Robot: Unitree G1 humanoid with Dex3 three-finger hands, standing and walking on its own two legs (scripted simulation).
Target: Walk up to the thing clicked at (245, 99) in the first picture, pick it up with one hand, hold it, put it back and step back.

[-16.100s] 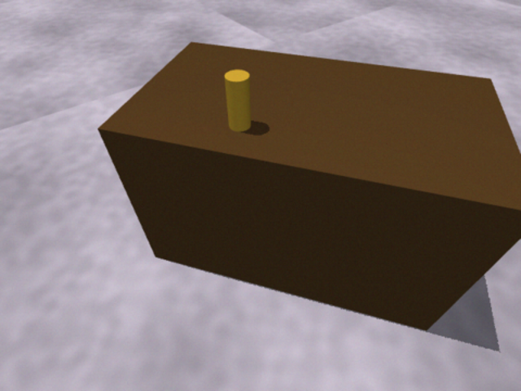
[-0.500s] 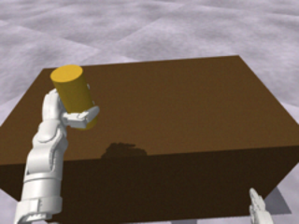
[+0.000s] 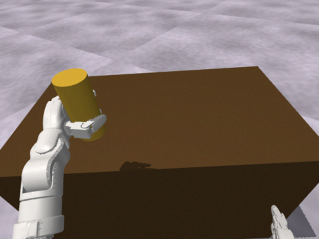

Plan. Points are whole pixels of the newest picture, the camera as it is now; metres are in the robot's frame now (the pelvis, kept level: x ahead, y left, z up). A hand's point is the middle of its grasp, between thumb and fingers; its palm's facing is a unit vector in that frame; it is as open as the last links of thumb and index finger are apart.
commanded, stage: hold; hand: left
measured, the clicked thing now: (82, 107) +0.35 +0.18 +0.22
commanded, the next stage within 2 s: none
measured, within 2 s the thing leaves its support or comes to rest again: neither
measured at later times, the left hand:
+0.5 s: hand (81, 108) +0.35 +0.18 +0.22, palm faces +0.17 -0.99 -0.01, open 9.2 cm
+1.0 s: hand (84, 112) +0.33 +0.17 +0.22, palm faces +0.15 -0.99 +0.00, open 9.2 cm
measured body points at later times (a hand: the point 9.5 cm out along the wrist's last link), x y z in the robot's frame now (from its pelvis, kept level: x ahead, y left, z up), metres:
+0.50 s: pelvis +0.01 +0.00 +0.00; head -0.03 -0.02 +0.45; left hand +0.33 +0.24 +0.23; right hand +0.18 -0.26 -0.07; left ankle +0.02 +0.14 -0.72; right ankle +0.00 -0.14 -0.72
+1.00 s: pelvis +0.00 +0.00 +0.00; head -0.04 -0.03 +0.45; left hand +0.32 +0.23 +0.23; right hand +0.18 -0.26 -0.06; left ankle +0.02 +0.13 -0.72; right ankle +0.00 -0.14 -0.72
